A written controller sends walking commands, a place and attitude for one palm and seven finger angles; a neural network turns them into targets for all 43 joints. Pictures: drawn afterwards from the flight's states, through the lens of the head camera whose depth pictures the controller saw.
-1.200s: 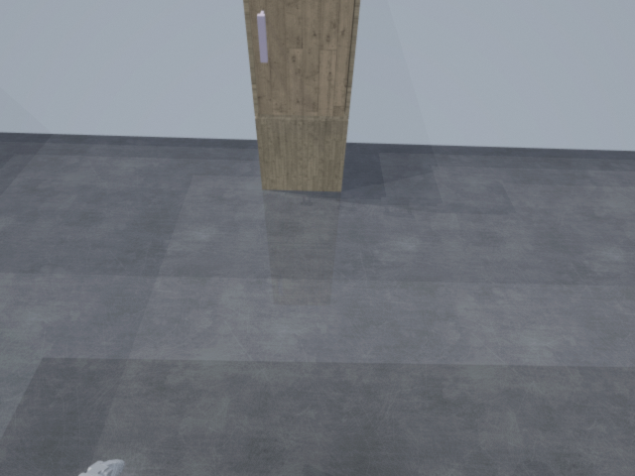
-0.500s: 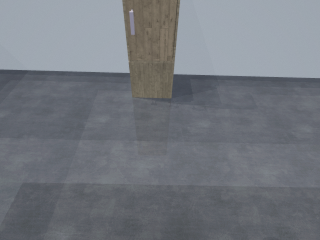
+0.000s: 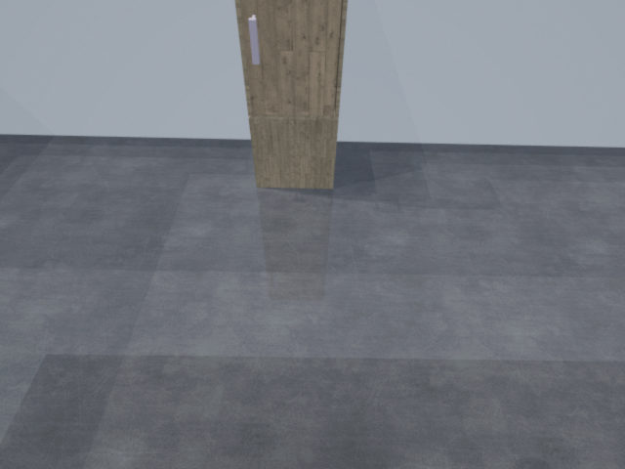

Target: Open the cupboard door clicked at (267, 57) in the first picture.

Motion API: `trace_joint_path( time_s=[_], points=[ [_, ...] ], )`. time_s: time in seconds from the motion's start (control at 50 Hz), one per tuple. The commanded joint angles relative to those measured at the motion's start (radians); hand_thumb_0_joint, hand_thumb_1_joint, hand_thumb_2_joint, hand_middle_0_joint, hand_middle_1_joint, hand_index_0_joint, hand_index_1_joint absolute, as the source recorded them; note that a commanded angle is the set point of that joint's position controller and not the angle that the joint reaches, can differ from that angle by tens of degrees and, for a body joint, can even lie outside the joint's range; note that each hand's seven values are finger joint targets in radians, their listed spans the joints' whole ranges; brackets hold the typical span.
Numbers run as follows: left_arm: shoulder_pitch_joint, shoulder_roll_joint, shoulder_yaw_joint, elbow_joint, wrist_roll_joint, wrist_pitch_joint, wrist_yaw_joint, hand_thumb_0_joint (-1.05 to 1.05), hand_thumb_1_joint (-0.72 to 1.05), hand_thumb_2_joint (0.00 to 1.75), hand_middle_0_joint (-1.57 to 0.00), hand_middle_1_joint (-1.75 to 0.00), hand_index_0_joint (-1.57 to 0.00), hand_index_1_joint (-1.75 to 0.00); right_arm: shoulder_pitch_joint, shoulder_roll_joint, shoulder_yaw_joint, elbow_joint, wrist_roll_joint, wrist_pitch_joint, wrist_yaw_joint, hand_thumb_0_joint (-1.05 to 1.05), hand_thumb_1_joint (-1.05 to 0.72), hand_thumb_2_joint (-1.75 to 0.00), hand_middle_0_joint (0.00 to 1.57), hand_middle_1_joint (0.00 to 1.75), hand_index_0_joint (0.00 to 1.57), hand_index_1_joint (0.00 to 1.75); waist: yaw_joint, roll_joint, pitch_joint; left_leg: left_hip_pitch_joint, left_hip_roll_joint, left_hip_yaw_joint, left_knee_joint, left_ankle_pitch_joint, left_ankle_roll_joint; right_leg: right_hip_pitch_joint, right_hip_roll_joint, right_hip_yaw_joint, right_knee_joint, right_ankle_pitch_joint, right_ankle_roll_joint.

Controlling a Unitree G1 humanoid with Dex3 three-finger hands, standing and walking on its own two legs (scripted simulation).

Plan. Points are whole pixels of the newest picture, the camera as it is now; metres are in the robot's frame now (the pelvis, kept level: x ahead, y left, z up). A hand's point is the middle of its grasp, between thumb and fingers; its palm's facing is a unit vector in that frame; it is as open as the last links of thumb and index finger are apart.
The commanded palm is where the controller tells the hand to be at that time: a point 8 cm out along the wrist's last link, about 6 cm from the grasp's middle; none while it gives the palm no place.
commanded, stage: look at it before walking up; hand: left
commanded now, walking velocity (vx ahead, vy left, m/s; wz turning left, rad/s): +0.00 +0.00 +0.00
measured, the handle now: (255, 39) +1.46 +0.28 -0.05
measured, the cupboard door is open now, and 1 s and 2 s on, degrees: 0 0 0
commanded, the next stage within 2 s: walk to a spot facing it in 0.34 s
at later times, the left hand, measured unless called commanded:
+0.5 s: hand out of the picture +0.09 +0.24 -0.16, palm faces -0.02 -0.94 -0.33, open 7.4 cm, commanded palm none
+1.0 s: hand out of the picture +0.16 +0.21 -0.19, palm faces +0.04 -0.99 -0.14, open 7.3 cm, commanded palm none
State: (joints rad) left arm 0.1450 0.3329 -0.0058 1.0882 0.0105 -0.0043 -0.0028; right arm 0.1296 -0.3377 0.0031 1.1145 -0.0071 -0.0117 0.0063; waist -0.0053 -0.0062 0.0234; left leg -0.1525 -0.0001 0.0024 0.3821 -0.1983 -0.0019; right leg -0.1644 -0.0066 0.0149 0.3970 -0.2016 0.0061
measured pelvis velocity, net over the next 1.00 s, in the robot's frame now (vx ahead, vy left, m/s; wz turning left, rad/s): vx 0.15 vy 0.03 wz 0.04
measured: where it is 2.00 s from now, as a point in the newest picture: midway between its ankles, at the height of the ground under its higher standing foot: (303, 364)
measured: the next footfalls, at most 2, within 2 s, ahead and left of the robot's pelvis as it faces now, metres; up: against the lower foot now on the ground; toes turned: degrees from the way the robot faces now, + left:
right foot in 1.18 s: +0.40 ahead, -0.09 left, +0.00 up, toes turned -5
left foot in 1.62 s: +0.54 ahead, +0.17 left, +0.00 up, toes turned +17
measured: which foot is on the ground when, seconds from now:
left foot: down 0.00-1.00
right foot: down 0.00-0.76, up 0.78-1.00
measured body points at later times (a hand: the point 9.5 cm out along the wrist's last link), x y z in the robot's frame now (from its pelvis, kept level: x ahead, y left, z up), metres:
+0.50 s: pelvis +0.01 +0.00 +0.00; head +0.02 +0.00 +0.45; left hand +0.09 +0.29 -0.13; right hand +0.10 -0.30 -0.13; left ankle +0.01 +0.12 -0.74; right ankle +0.01 -0.12 -0.74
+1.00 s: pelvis +0.15 +0.03 +0.00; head +0.17 +0.06 +0.44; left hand +0.16 +0.26 -0.17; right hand +0.02 -0.16 -0.14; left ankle +0.03 +0.11 -0.74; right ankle +0.22 -0.10 -0.68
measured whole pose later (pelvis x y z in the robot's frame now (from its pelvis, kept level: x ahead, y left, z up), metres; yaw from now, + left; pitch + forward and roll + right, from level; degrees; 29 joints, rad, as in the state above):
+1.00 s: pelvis +0.15 +0.03 +0.00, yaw +2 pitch +0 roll -1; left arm 0.26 0.18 0.05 1.08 0.02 0.01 -0.02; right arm 0.52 -0.08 0.00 1.19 -0.01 -0.08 -0.03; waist -0.03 -0.03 0.05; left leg 0.05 -0.01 0.08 0.29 -0.34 0.04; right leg -0.59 -0.10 -0.08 1.00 -0.23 0.01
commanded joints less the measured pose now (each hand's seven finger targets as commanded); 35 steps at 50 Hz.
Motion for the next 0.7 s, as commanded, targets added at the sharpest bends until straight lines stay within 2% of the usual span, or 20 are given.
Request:
trace_joint_path(
  time_s=[0.0,0.12,0.42,0.44,0.46,0.5,0.52,0.54,0.58,0.6,0.62,0.64,0.66,0.68],
  points=[
    [-0.04,0.212,0.038,-0.067,0.003,-0.023,0.014,0.0,0.9,0.9,-0.2,-0.3,-0.2,-0.3,-0.049,-0.2,-0.04,-0.064,-0.001,-0.021,-0.015,0.0,-0.9,-0.9,0.2,0.3,0.2,0.3,0.005,-0.003,-0.038,0.004,0.114,-0.103,-0.067,0.058,0.031,-0.016,-0.112,0.109,-0.085,0.029,-0.037],
    [-0.038,0.214,0.037,-0.064,0.002,-0.025,0.014,0.0,0.9,0.9,-0.2,-0.3,-0.2,-0.3,-0.052,-0.203,-0.039,-0.062,0.0,-0.022,-0.016,0.0,-0.9,-0.9,0.2,0.3,0.2,0.3,0.005,-0.004,-0.062,0.023,0.118,-0.1,-0.059,0.112,0.03,0.008,-0.113,0.102,-0.073,0.103,-0.037],
    [-0.039,0.214,0.037,-0.062,0.001,-0.024,0.016,0.0,0.9,0.9,-0.2,-0.3,-0.2,-0.3,-0.064,-0.207,-0.037,-0.063,0.001,-0.023,-0.019,0.0,-0.9,-0.9,0.2,0.3,0.2,0.3,0.008,0.005,-0.061,0.046,0.124,-0.098,-0.067,0.179,0.028,0.033,-0.115,0.087,-0.07,0.175,-0.035],
    [-0.001,0.134,0.022,-0.044,-0.001,-0.015,0.019,0.0,0.9,0.9,-0.2,-0.3,-0.2,-0.3,-0.03,-0.128,-0.017,-0.045,-0.003,-0.016,-0.016,0.0,-0.9,-0.9,0.2,0.3,0.2,0.3,0.007,0.004,-0.08,0.045,0.12,-0.088,-0.059,0.135,0.019,0.048,-0.114,0.076,-0.068,0.121,-0.022],
    [0.036,0.088,0.011,-0.031,0.002,-0.002,0.02,0.0,0.9,0.9,-0.2,-0.3,-0.2,-0.3,0.009,-0.076,-0.005,-0.032,-0.007,-0.004,-0.012,0.0,-0.9,-0.9,0.2,0.3,0.2,0.3,0.009,0.007,-0.066,0.024,0.109,-0.08,-0.05,0.017,0.014,0.037,-0.104,0.074,-0.06,-0.027,-0.016],
    [0.074,0.092,0.016,-0.027,0.011,0.008,0.011,0.0,0.9,0.9,-0.2,-0.3,-0.2,-0.3,0.033,-0.074,-0.01,-0.033,-0.014,0.006,-0.008,0.0,-0.9,-0.9,0.2,0.3,0.2,0.3,0.017,-0.001,0.011,-0.057,0.091,-0.086,-0.041,-0.221,0.027,-0.021,-0.096,0.092,-0.072,-0.275,-0.026],
    [0.089,0.097,0.021,-0.03,0.013,0.01,0.005,0.0,0.9,0.9,-0.2,-0.3,-0.2,-0.3,0.037,-0.072,-0.014,-0.041,-0.016,0.009,-0.006,0.0,-0.9,-0.9,0.2,0.3,0.2,0.3,0.022,-0.029,0.067,-0.117,0.078,-0.085,-0.027,-0.311,0.03,-0.047,-0.1,0.111,-0.088,-0.356,-0.035],
    [0.108,0.103,0.028,-0.035,0.015,0.01,0.002,0.0,0.9,0.9,-0.2,-0.3,-0.2,-0.3,0.046,-0.067,-0.015,-0.048,-0.018,0.009,-0.004,0.0,-0.9,-0.9,0.2,0.3,0.2,0.3,0.026,-0.046,0.096,-0.171,0.061,-0.076,0.01,-0.347,0.031,-0.047,-0.109,0.141,-0.099,-0.412,-0.05],
    [0.171,0.122,0.044,-0.035,0.014,0.003,0.002,0.0,0.9,0.9,-0.2,-0.3,-0.2,-0.3,0.058,-0.04,-0.017,-0.071,-0.018,0.004,-0.004,0.0,-0.9,-0.9,0.2,0.3,0.2,0.3,0.042,-0.139,0.111,-0.272,0.017,-0.008,0.167,-0.295,0.023,0.016,-0.184,0.235,-0.157,-0.473,-0.102],
    [0.2,0.132,0.054,-0.036,0.012,-0.004,0.005,0.0,0.9,0.9,-0.2,-0.3,-0.2,-0.3,0.061,-0.028,-0.019,-0.083,-0.017,-0.001,-0.004,0.0,-0.9,-0.9,0.2,0.3,0.2,0.3,0.044,-0.172,0.099,-0.296,0.019,0.03,0.256,-0.253,0.019,0.038,-0.246,0.297,-0.194,-0.476,-0.138],
    [0.211,0.132,0.061,-0.04,0.011,-0.013,0.008,0.0,0.9,0.9,-0.2,-0.3,-0.2,-0.3,0.058,-0.022,-0.023,-0.096,-0.016,-0.008,-0.003,0.0,-0.9,-0.9,0.2,0.3,0.2,0.3,0.042,-0.164,0.11,-0.31,0.038,0.035,0.295,-0.25,0.017,0.039,-0.284,0.325,-0.203,-0.422,-0.168],
    [0.213,0.124,0.065,-0.042,0.013,-0.022,0.01,0.0,0.9,0.9,-0.2,-0.3,-0.2,-0.3,0.068,-0.011,-0.027,-0.102,-0.014,-0.016,-0.001,0.0,-0.9,-0.9,0.2,0.3,0.2,0.3,0.031,-0.143,0.101,-0.301,0.053,0.037,0.28,-0.253,0.018,0.047,-0.294,0.304,-0.178,-0.325,-0.184],
    [0.205,0.112,0.066,-0.044,0.013,-0.026,0.01,0.0,0.9,0.9,-0.2,-0.3,-0.2,-0.3,0.094,0.0,-0.029,-0.097,-0.011,-0.023,0.001,0.0,-0.9,-0.9,0.2,0.3,0.2,0.3,0.015,-0.108,0.098,-0.24,0.059,0.05,0.23,-0.242,0.021,0.012,-0.288,0.253,-0.138,-0.253,-0.18],
    [0.178,0.097,0.066,-0.052,0.011,-0.026,0.009,0.0,0.9,0.9,-0.2,-0.3,-0.2,-0.3,0.153,0.016,-0.032,-0.079,-0.008,-0.029,0.002,0.0,-0.9,-0.9,0.2,0.3,0.2,0.3,-0.017,-0.078,0.088,-0.119,0.056,0.062,0.144,-0.199,0.027,-0.062,-0.249,0.177,-0.076,-0.219,-0.156]
  ],
)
